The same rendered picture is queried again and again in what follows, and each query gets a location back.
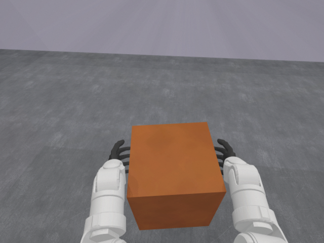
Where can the robot right hand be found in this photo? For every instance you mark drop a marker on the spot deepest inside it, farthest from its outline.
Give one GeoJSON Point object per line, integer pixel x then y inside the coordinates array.
{"type": "Point", "coordinates": [227, 152]}

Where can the carton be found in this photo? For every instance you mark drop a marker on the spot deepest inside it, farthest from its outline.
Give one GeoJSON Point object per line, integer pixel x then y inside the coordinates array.
{"type": "Point", "coordinates": [174, 176]}

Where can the robot right forearm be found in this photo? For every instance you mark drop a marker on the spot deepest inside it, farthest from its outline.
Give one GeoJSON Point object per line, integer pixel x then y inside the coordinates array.
{"type": "Point", "coordinates": [251, 211]}

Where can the right robot upper arm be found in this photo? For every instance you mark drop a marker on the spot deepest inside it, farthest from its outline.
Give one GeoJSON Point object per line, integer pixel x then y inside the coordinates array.
{"type": "Point", "coordinates": [250, 237]}

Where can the robot left forearm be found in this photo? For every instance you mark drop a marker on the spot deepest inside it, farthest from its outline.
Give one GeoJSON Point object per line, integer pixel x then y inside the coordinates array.
{"type": "Point", "coordinates": [107, 220]}

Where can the robot left hand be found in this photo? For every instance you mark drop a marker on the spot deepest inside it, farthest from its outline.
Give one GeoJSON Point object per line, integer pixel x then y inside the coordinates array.
{"type": "Point", "coordinates": [115, 153]}

